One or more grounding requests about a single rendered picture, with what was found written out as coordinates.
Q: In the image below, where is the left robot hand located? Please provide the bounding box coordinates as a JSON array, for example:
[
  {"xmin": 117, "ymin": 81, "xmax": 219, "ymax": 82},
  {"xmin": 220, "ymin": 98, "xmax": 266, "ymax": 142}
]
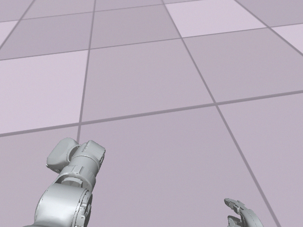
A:
[{"xmin": 46, "ymin": 138, "xmax": 79, "ymax": 174}]

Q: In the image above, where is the right robot hand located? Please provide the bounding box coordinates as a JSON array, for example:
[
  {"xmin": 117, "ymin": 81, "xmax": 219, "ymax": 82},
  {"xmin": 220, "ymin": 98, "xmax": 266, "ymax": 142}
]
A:
[{"xmin": 224, "ymin": 198, "xmax": 264, "ymax": 227}]

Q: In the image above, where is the left robot arm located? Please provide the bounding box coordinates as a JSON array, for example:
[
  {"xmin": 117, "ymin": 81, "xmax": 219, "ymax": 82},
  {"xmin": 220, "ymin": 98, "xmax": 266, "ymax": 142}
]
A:
[{"xmin": 24, "ymin": 140, "xmax": 106, "ymax": 227}]

